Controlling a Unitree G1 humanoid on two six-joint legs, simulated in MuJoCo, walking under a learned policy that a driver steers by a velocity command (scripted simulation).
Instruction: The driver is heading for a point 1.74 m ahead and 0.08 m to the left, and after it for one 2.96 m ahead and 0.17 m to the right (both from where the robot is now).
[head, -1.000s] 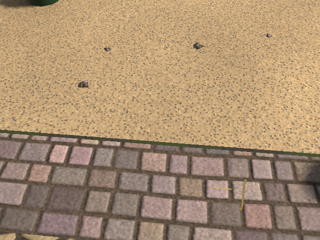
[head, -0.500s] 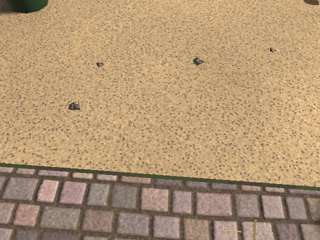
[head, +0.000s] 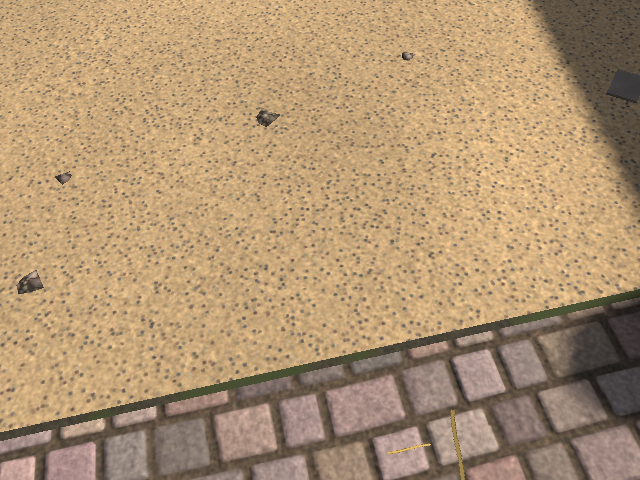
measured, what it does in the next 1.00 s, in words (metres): steps on the spot: left foot, then right foot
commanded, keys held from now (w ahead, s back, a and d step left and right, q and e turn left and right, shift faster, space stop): e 0.24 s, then no key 0.22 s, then q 0.24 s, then w+q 0.30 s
